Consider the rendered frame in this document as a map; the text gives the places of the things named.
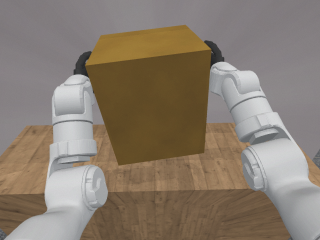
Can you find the left robot forearm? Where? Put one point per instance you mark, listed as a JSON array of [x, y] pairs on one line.
[[72, 120]]

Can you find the left robot hand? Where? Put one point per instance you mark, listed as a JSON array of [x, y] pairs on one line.
[[80, 68]]

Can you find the right robot forearm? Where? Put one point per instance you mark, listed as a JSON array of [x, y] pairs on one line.
[[254, 119]]

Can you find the right robot hand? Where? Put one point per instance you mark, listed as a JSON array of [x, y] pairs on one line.
[[216, 56]]

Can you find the carton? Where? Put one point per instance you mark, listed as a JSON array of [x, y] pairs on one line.
[[152, 89]]

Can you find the pedestal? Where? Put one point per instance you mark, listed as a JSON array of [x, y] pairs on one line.
[[194, 197]]

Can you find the robot left upper arm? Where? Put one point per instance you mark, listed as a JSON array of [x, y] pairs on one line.
[[72, 196]]

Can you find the robot right upper arm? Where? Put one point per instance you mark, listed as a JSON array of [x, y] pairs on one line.
[[278, 169]]

